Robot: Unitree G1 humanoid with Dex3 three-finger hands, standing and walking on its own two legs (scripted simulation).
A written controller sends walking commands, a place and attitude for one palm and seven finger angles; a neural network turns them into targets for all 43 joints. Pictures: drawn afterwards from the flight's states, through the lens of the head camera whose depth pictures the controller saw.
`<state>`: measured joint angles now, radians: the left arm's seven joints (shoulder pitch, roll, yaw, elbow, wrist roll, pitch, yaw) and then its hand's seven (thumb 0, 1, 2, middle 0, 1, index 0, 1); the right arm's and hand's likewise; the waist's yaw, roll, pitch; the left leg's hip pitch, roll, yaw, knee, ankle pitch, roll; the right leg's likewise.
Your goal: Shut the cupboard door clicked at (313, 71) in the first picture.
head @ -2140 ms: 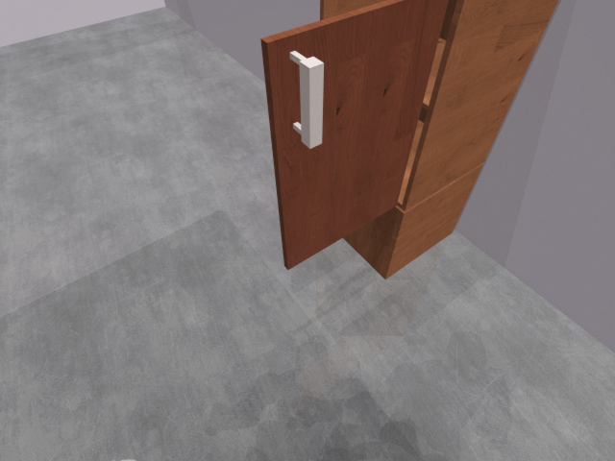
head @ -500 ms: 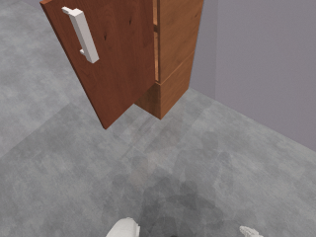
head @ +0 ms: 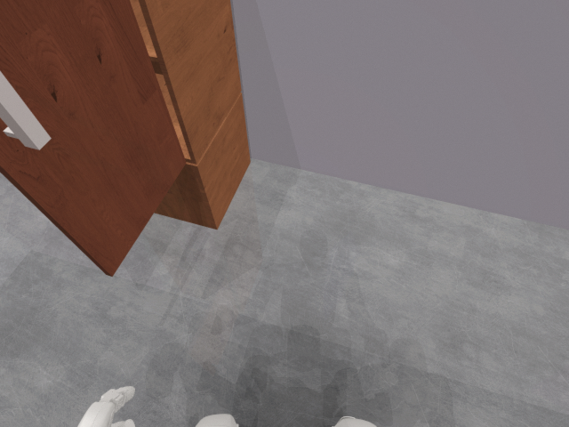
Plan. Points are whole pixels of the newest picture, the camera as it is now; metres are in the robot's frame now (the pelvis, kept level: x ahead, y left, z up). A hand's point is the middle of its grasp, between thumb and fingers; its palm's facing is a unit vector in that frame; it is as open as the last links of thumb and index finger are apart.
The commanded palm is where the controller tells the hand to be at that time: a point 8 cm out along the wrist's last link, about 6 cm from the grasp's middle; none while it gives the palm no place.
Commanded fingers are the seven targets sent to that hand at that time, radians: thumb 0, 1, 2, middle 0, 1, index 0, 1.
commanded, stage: walk around to get in front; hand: left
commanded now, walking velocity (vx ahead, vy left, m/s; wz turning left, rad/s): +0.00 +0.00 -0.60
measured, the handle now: out of the picture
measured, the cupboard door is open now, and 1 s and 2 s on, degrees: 89 89 89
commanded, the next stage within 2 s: none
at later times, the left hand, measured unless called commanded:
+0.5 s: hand (198, 381) +0.19 +0.16 -0.14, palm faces -0.33 -0.92 -0.21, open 7.4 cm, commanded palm none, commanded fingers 0.00 0.90 0.90 -0.20 -0.30 -0.20 -0.30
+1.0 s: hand (236, 356) +0.23 +0.10 -0.14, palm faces -0.57 -0.80 -0.19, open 7.4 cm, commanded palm none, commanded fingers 0.00 0.90 0.90 -0.20 -0.30 -0.20 -0.30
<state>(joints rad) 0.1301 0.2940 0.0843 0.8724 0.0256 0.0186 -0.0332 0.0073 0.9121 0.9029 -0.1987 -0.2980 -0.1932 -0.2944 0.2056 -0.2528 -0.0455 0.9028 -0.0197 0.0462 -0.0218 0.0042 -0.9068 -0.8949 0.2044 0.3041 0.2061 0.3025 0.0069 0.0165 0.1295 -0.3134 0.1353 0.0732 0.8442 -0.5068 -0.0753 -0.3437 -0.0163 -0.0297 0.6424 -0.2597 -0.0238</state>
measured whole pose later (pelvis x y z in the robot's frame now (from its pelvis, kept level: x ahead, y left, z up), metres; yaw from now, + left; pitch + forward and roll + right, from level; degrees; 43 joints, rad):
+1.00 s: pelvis +0.03 +0.00 +0.02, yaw -36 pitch +1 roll -2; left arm 0.12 0.24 0.08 0.90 0.02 0.06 -0.04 0.01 0.91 0.90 -0.20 -0.30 -0.19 -0.29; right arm 0.21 -0.21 -0.02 0.90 -0.04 0.01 -0.02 0.00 -0.91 -0.89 0.20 0.30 0.21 0.30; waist 0.01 0.01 0.12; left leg -0.25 0.15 0.13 0.54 -0.29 -0.03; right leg -0.40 -0.01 -0.07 0.88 -0.50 0.04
